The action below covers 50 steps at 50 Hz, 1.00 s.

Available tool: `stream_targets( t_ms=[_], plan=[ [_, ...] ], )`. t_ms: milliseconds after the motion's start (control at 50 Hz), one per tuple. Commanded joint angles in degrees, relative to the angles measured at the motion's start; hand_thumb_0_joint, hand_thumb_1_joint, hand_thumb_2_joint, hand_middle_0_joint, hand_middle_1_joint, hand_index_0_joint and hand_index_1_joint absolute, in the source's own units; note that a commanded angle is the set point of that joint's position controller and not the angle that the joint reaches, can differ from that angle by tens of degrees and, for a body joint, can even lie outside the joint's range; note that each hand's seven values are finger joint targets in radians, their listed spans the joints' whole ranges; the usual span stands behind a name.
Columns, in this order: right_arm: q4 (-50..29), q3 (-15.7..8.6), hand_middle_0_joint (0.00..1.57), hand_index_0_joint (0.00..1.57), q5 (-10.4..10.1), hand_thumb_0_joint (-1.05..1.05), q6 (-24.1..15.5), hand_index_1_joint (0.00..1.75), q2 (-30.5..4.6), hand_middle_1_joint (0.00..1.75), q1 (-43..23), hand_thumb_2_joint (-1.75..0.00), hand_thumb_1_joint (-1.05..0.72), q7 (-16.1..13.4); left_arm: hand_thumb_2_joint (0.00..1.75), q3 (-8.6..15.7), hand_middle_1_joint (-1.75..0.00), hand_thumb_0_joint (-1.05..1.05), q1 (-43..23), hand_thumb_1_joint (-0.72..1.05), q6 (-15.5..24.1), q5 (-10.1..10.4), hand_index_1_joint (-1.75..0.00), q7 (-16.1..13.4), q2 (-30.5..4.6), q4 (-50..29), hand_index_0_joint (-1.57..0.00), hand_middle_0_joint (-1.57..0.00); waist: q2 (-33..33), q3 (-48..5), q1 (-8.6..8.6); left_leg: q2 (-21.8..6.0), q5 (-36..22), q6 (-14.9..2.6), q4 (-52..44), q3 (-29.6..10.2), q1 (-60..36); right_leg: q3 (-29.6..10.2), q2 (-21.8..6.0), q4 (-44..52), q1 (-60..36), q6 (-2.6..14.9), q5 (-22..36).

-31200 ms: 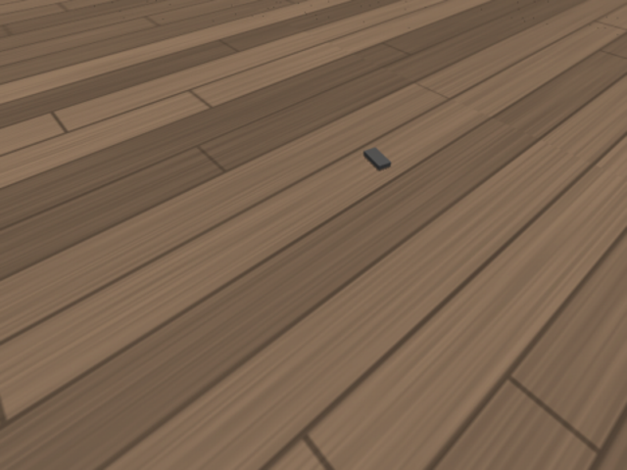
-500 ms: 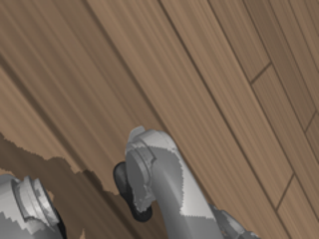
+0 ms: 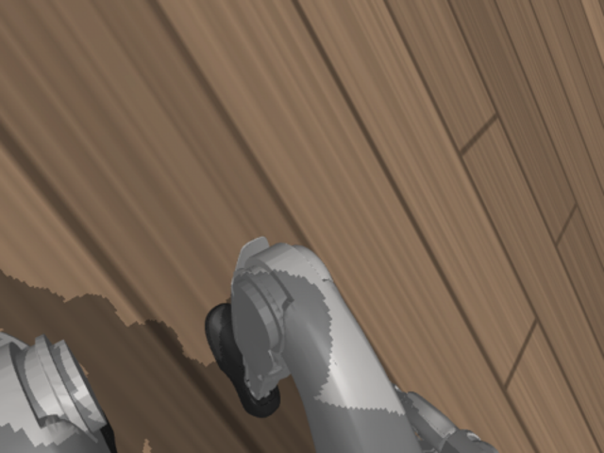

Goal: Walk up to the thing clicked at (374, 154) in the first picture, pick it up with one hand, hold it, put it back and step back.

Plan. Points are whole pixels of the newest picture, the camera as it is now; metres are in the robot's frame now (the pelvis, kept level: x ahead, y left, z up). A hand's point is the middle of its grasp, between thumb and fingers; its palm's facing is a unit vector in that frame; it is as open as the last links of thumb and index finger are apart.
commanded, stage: rest palm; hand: left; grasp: from above
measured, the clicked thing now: out of the picture +0.47 +0.33 -0.30
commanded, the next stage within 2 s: close in 0.48 s
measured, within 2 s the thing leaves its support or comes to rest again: neither
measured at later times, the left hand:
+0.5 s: hand out of the picture +0.45 +0.32 -0.28, palm faces -0.46 -0.14 -0.88, open 13.5 cm
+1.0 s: hand out of the picture +0.46 +0.32 -0.27, palm faces -0.46 -0.14 -0.88, open 12.2 cm
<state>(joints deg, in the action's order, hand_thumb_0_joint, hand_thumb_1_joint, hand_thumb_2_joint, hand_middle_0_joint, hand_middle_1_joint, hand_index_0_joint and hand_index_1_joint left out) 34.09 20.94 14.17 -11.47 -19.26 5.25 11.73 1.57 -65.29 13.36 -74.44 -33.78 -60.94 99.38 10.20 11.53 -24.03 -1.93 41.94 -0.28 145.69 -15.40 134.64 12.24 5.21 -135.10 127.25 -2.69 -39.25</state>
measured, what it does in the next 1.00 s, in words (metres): stands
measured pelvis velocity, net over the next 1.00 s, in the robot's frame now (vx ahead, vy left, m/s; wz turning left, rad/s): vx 0.00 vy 0.00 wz -0.02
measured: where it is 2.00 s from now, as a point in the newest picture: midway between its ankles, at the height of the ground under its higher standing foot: (183, 422)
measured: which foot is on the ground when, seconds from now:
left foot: down 0.00-1.00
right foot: down 0.00-1.00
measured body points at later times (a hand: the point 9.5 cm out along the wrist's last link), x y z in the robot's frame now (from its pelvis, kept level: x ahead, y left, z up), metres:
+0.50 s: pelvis +0.00 +0.00 +0.00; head +0.29 +0.14 +0.31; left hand +0.47 +0.32 -0.23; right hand +0.05 -0.24 -0.04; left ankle +0.06 +0.12 -0.28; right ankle +0.11 -0.11 -0.27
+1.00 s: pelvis +0.00 +0.00 +0.01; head +0.29 +0.15 +0.31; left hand +0.48 +0.32 -0.22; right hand +0.06 -0.24 -0.04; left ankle +0.06 +0.12 -0.28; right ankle +0.11 -0.11 -0.27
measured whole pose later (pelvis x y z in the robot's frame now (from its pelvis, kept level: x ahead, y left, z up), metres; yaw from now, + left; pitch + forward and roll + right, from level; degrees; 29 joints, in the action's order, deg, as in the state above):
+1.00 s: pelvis +0.00 +0.00 +0.01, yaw -1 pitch +28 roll -16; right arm 32.6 22.7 14.1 -12.0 -20.0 4.5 11.6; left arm 0.6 -65.6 11.8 -71.9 -33.6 -62.2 99.0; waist 10.9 13.0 -24.5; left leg -2.3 41.6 -0.6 144.8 -16.2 133.6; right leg 12.9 5.7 -133.2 125.9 -3.0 -38.2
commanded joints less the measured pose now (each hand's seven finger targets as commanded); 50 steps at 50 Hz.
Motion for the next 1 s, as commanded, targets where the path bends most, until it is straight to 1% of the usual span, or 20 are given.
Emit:
stream_targets(
  t_ms=[0,60,80,160,220,240,280,360,400,420,460,560,620,660,740,840,880,920,940,980],
  plan=[
    [1.4,-5.8,0.20,0.20,-0.2,0.00,0.0,0.30,-20.1,0.30,11.5,-0.91,-0.91,-0.4,0.93,1.2,-1.01,0.00,-14.3,-0.46,0.0,1.0,-1.00,-2.6,-11.9,-6.3,-0.11,-0.10,-36.2,-38.0,-3.11,-2.4,-16.8,0.30,-15.2,3.7,-30.6,4.7,2.1,10.8,-21.8,3.77,19.0],
    [1.1,-5.2,0.20,0.20,-0.3,0.00,0.0,0.30,-19.9,0.30,11.0,-0.90,-0.90,-0.4,0.93,0.6,-1.01,0.00,-13.7,-0.46,-0.1,1.2,-1.00,-2.6,-11.0,-5.6,-0.10,-0.09,-34.4,-37.7,-3.67,-2.5,-17.0,0.05,-14.4,3.7,-30.1,4.7,2.4,11.1,-22.4,3.53,19.6],
    [1.2,-5.1,0.20,0.20,-0.2,0.00,0.1,0.30,-20.0,0.30,11.2,-0.90,-0.90,-0.5,0.93,1.4,-1.01,0.00,-13.9,-0.46,0.0,1.2,-1.00,-2.9,-12.5,-5.9,-0.10,-0.09,-35.5,-38.6,-3.47,-2.6,-17.6,0.16,-14.8,3.6,-30.9,4.8,2.3,11.2,-23.0,3.60,19.9],
    [0.8,-4.3,0.20,0.20,0.0,0.00,-0.3,0.30,-19.8,0.30,11.0,-0.90,-0.90,-0.1,0.93,-0.1,-1.02,0.00,-11.6,-0.44,-0.1,1.4,-1.00,-2.8,-10.2,-3.4,-0.11,-0.10,-31.9,-34.4,-4.39,-2.4,-15.5,-0.27,-14.1,3.8,-27.7,5.0,2.4,11.8,-22.1,3.18,18.8],
    [0.8,-4.5,0.20,0.20,0.0,0.00,-0.4,0.30,-20.6,0.30,10.6,-0.91,-0.91,-0.4,0.91,0.9,-1.01,0.00,-12.3,-0.44,0.3,2.0,-1.00,-3.4,-13.3,-4.4,-0.12,-0.11,-33.0,-36.0,-3.46,-2.6,-15.1,-0.21,-14.5,4.0,-28.3,4.3,2.6,12.3,-24.3,3.34,18.8],
    [0.8,-4.0,0.20,0.20,0.1,0.00,-0.5,0.30,-20.3,0.30,11.2,-0.91,-0.91,-0.3,0.90,1.3,-1.02,0.00,-12.6,-0.44,0.1,1.9,-1.00,-3.2,-13.4,-4.8,-0.12,-0.10,-33.7,-36.3,-3.59,-2.6,-16.2,-0.13,-14.3,3.9,-28.9,4.6,2.4,12.0,-24.3,3.28,19.4],
    [0.5,-3.7,0.20,0.20,0.2,0.00,-0.6,0.30,-19.9,0.30,10.4,-0.91,-0.91,-0.3,0.91,-0.2,-1.01,0.00,-10.9,-0.43,-0.2,2.5,-0.99,-3.0,-11.1,-3.0,-0.12,-0.11,-31.3,-34.9,-4.49,-2.7,-14.9,-0.43,-13.9,4.0,-27.4,4.7,2.9,12.8,-24.1,3.02,18.9],
    [0.6,-3.8,0.20,0.20,0.1,0.00,-0.6,0.30,-20.6,0.30,10.3,-0.91,-0.91,-0.6,0.90,0.5,-1.00,0.00,-12.2,-0.42,-0.3,2.4,-0.99,-3.2,-13.3,-4.2,-0.13,-0.12,-33.1,-35.4,-4.12,-3.0,-14.1,0.05,-15.2,3.2,-28.6,4.8,2.6,12.3,-24.0,3.33,18.0],
    [0.4,-3.9,0.20,0.20,0.0,0.00,-0.5,0.30,-20.4,0.30,10.7,-0.91,-0.91,-0.6,0.90,0.6,-1.01,0.00,-13.4,-0.42,-0.3,2.1,-1.00,-3.3,-13.0,-5.9,-0.13,-0.11,-34.4,-36.4,-3.86,-2.9,-15.3,0.12,-14.9,3.1,-29.5,5.1,2.5,12.0,-23.6,3.31,18.7],
    [0.2,-3.8,0.20,0.20,0.3,0.00,-0.5,0.30,-20.3,0.30,10.3,-0.91,-0.91,-0.6,0.89,-0.2,-1.02,0.00,-11.5,-0.41,-0.7,2.2,-0.99,-3.2,-11.4,-3.3,-0.13,-0.11,-33.3,-34.3,-4.52,-2.9,-14.4,0.14,-15.2,3.2,-29.2,5.0,2.5,12.1,-23.4,3.35,18.3],
    [0.7,-4.1,0.20,0.20,-0.2,0.00,-0.6,0.30,-20.5,0.30,10.6,-0.91,-0.91,-0.5,0.91,0.1,-1.01,0.00,-13.9,-0.43,-0.6,2.0,-1.00,-3.0,-12.0,-6.4,-0.12,-0.11,-35.9,-35.1,-4.15,-3.0,-15.2,0.63,-15.9,2.5,-30.8,5.4,2.3,11.2,-21.5,3.57,18.2],
    [0.6,-4.2,0.20,0.20,-0.2,0.00,-0.6,0.30,-20.6,0.30,9.9,-0.90,-0.91,-0.6,0.93,-0.9,-1.03,0.00,-12.3,-0.39,-1.1,2.5,-1.01,-2.8,-10.7,-3.6,-0.14,-0.13,-33.6,-32.9,-4.72,-3.0,-13.8,0.48,-16.0,2.5,-28.5,5.5,2.5,11.9,-21.5,3.49,17.6],
    [0.1,-3.9,0.20,0.20,0.0,0.00,-0.5,0.30,-20.7,0.30,10.0,-0.90,-0.90,-0.7,0.81,-0.6,-1.01,0.00,-12.9,-0.31,-0.8,2.2,-0.97,-2.9,-12.2,-5.0,-0.20,-0.17,-34.0,-34.4,-4.16,-2.9,-14.1,0.31,-15.7,3.0,-29.5,5.2,2.6,12.5,-23.0,3.42,18.0],
    [0.4,-4.0,0.20,0.20,0.0,0.00,-0.5,0.30,-20.4,0.30,9.8,-0.90,-0.90,-0.5,0.78,-1.0,-0.99,0.00,-12.4,-0.27,-1.0,2.6,-0.95,-2.8,-10.8,-4.3,-0.22,-0.18,-34.4,-33.8,-4.51,-3.0,-13.5,0.47,-16.1,2.7,-29.3,5.4,2.5,12.1,-22.2,3.50,17.5],
    [0.4,-3.7,0.20,0.20,-0.1,0.00,-0.9,0.30,-20.3,0.30,10.2,-0.90,-0.90,-0.3,0.76,-1.7,-0.96,0.00,-12.1,-0.25,-1.4,3.1,-0.92,-2.5,-10.2,-4.9,-0.24,-0.21,-32.5,-33.7,-5.02,-3.0,-14.9,0.17,-15.0,3.0,-28.8,5.1,2.7,12.5,-23.2,3.13,19.0],
    [0.6,-3.8,0.20,0.20,-0.5,0.00,-0.9,0.30,-20.5,0.30,10.3,-0.90,-0.90,-0.3,0.72,-1.0,-0.95,0.00,-13.9,-0.21,-1.8,3.2,-0.90,-2.1,-11.5,-5.9,-0.27,-0.23,-34.5,-34.7,-4.32,-3.1,-15.8,0.49,-15.6,2.4,-29.8,5.2,2.2,11.9,-22.2,3.42,18.9],
    [0.3,-3.7,0.20,0.20,-0.4,0.00,-0.6,0.30,-20.5,0.30,10.7,-0.90,-0.90,-0.4,0.71,-1.5,-0.91,0.00,-12.4,-0.18,-1.9,3.2,-0.87,-1.7,-11.0,-4.7,-0.30,-0.26,-33.3,-33.7,-5.05,-3.0,-15.1,0.15,-15.2,3.2,-28.8,5.0,2.6,12.9,-23.2,3.21,18.8],
    [0.0,-3.9,0.20,0.20,-0.6,0.00,-0.3,0.30,-20.8,0.30,10.5,-0.90,-0.90,-0.7,0.69,-0.1,-0.90,0.00,-14.6,-0.14,-1.5,3.3,-0.85,-2.0,-13.4,-7.5,-0.33,-0.29,-35.2,-35.8,-3.85,-3.0,-15.1,0.39,-16.0,3.0,-30.1,5.1,2.5,12.7,-23.7,3.45,18.5],
    [0.4,-4.0,0.20,0.20,-0.6,0.00,-0.3,0.30,-20.4,0.30,10.3,-0.90,-0.90,-0.7,0.68,0.0,-0.90,0.00,-13.3,-0.15,-1.7,3.0,-0.85,-1.7,-13.2,-5.7,-0.32,-0.27,-35.6,-34.7,-3.45,-3.0,-14.6,0.59,-16.4,2.9,-30.1,5.0,2.3,12.0,-22.4,3.72,17.7],
    [0.1,-3.9,0.20,0.20,-0.5,0.00,-0.1,0.30,-20.3,0.30,10.4,-0.90,-0.90,-0.4,0.68,-1.3,-0.89,0.00,-12.6,-0.14,-1.8,3.0,-0.84,-1.0,-10.3,-5.4,-0.33,-0.28,-34.2,-33.9,-4.50,-3.2,-15.3,0.52,-16.0,2.4,-29.7,5.4,2.4,11.9,-21.9,3.54,18.1]
  ],
)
